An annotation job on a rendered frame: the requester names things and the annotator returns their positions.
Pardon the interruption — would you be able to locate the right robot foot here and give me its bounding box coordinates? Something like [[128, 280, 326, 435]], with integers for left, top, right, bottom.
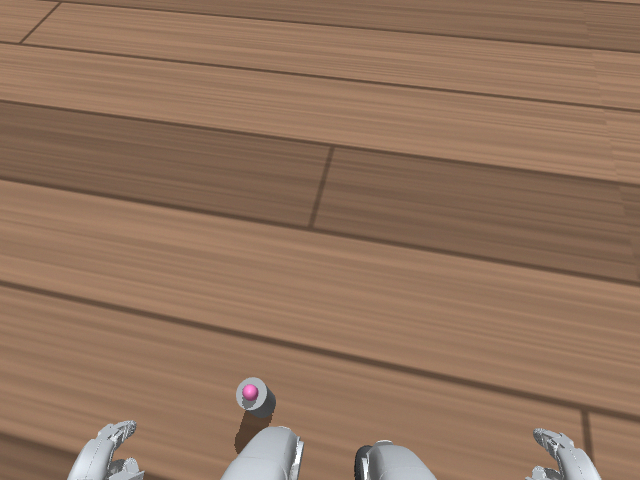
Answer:
[[355, 445, 372, 480]]

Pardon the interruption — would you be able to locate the left robot hand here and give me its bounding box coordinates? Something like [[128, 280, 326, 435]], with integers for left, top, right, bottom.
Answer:
[[67, 420, 144, 480]]

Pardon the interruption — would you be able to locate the right robot hand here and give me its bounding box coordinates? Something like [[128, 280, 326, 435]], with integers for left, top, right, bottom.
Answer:
[[525, 428, 602, 480]]

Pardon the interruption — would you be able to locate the bottle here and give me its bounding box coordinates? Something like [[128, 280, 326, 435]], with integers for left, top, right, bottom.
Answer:
[[236, 377, 276, 418]]

